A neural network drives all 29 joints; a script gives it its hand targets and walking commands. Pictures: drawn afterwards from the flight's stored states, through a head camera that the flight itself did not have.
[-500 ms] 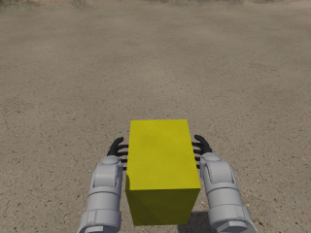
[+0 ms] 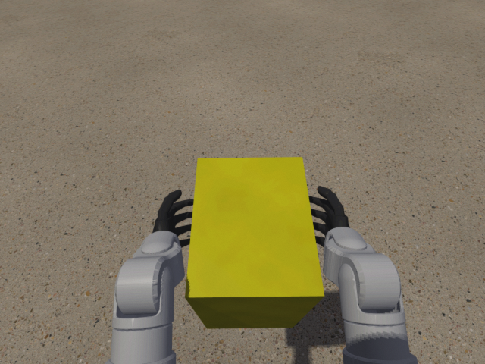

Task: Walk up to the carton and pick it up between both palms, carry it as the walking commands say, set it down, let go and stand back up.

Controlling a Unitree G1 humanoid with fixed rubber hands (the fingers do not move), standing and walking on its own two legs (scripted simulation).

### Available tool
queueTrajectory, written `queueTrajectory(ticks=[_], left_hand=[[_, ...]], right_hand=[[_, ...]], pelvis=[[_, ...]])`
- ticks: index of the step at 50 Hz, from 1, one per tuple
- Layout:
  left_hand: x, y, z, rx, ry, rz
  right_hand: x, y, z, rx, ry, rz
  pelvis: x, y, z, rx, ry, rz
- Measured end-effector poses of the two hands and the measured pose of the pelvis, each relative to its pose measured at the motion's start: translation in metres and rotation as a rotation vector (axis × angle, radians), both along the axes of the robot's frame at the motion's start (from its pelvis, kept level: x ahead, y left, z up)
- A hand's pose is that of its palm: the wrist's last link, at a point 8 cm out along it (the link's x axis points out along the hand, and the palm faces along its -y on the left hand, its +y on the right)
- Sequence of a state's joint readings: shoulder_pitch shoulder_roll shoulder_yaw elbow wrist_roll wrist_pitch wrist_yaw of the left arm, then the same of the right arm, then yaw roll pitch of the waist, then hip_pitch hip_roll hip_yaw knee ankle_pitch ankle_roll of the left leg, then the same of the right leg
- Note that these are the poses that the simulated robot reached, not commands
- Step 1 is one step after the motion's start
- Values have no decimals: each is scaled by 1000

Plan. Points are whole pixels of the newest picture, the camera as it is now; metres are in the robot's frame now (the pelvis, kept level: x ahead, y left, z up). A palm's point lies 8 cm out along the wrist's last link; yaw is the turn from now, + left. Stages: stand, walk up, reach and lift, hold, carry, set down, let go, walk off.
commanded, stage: carry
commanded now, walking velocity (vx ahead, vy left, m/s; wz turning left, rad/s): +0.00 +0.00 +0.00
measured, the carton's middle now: (249, 251) +0.31 +0.00 +0.03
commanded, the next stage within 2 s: none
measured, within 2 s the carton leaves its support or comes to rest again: neither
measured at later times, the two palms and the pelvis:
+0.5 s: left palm (177, 199) +0.39 +0.12 +0.09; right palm (322, 195) +0.38 -0.13 +0.08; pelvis +0.12 +0.00 +0.00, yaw -2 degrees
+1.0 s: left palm (193, 185) +0.44 +0.10 +0.07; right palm (326, 181) +0.43 -0.15 +0.07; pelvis +0.17 -0.02 -0.02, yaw -3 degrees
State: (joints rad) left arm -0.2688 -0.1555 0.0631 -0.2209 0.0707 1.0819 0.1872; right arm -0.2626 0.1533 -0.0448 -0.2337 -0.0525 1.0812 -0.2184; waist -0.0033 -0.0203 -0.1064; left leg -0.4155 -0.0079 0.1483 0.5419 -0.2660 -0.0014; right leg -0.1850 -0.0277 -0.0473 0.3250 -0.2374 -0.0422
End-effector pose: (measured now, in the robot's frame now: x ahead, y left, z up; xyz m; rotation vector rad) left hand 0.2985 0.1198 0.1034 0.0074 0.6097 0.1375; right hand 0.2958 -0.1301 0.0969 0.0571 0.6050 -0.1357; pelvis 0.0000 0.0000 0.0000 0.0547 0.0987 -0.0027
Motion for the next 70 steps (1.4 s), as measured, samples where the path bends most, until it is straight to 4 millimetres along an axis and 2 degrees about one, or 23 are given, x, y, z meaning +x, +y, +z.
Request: queueTrajectory(ticks=[4, 7, 10, 19, 25, 31, 34, 38, 42, 47, 57, 70], left_hand=[[21, 8, -9, -9, 0, -5], [31, 12, -22, -17, 50, 3], [42, 12, -25, -5, 71, 1], [74, 3, -21, 3, 79, -23], [90, -1, -15, 6, 68, -15], [105, -5, -17, 0, 69, -14], [115, -12, -18, 6, 59, -21], [127, -26, -27, 17, 43, -37], [133, -29, -38, 13, 74, -46], [139, -25, -39, -7, 69, -40], [142, -15, -23, -12, 40, -41], [134, -1, -25, -4, 39, -55]], right_hand=[[20, 8, -6, -27, 1, 5], [33, 11, -15, -49, 51, 25], [46, 11, -19, -41, 71, 27], [71, 3, -18, -36, 80, 6], [89, -2, -12, -34, 69, 15], [106, -6, -12, -39, 69, 18], [113, -12, -15, -35, 61, 10], [121, -26, -28, -25, 45, -7], [126, -30, -35, -33, 75, -9], [133, -26, -33, -49, 71, -4], [136, -16, -15, -55, 43, -6], [125, -1, -18, -55, 43, -19]], pelvis=[[32, 6, -14, -31, -11, -6], [53, 6, -17, -19, -9, -15], [70, 7, -17, -30, 2, -26], [103, 4, -8, -53, 14, -31], [120, -3, -2, -52, 20, -29], [137, -7, 0, -52, 18, -36], [142, -12, -4, -59, 13, -48], [152, -21, -19, -65, 6, -33], [161, -24, -22, -67, 9, -34], [167, -22, -20, -62, 18, -39], [173, -12, -11, -64, 5, -47], [161, 6, -17, -67, -7, -51]])
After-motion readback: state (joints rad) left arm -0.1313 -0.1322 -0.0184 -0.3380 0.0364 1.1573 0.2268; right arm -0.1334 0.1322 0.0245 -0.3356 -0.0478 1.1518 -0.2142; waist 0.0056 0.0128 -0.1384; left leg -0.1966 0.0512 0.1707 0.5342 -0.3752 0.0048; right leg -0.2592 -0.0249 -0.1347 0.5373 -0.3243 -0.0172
